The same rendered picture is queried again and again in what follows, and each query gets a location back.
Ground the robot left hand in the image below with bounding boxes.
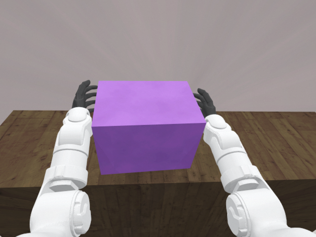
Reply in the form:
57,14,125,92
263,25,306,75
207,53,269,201
72,80,98,113

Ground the left robot upper arm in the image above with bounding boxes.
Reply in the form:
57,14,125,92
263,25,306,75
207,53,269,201
16,190,91,237

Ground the robot right forearm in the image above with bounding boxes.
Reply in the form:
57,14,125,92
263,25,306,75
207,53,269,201
203,115,287,223

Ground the carton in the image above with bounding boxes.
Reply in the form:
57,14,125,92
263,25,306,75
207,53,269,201
91,81,206,175

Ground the pedestal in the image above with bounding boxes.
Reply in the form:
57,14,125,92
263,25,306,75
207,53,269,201
0,110,316,237

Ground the right robot upper arm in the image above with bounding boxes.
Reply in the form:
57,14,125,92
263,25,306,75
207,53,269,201
226,188,316,237

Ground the robot left forearm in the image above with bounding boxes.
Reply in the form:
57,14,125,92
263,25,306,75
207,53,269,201
30,107,93,232

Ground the robot right hand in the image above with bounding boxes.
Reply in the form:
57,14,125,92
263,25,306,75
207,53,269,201
193,88,217,118

